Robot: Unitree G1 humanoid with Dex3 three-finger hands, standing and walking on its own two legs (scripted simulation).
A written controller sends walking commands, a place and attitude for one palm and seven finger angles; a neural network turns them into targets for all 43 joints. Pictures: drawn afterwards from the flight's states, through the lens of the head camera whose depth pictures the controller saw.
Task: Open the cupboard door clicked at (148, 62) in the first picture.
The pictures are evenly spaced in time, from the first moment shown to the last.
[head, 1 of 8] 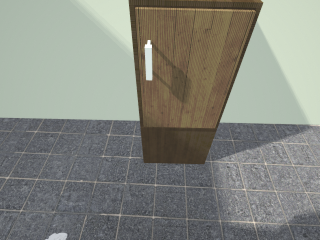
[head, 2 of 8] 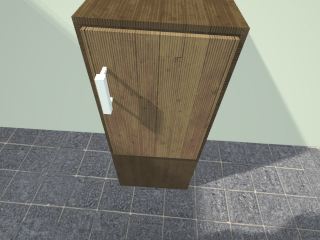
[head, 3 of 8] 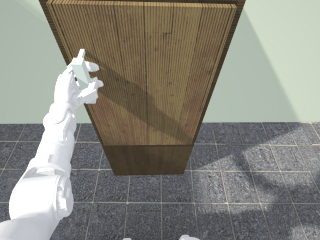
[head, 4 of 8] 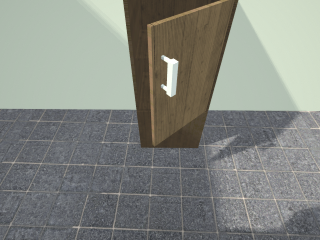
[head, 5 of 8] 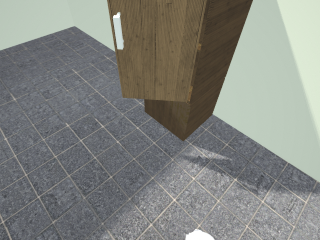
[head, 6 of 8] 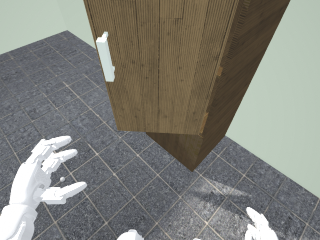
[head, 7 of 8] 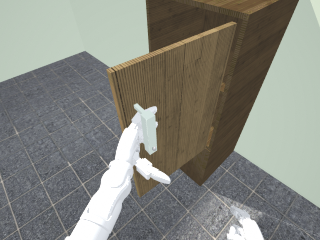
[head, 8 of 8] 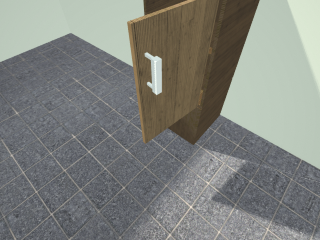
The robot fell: no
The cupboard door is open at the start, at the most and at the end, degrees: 0 86 82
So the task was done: yes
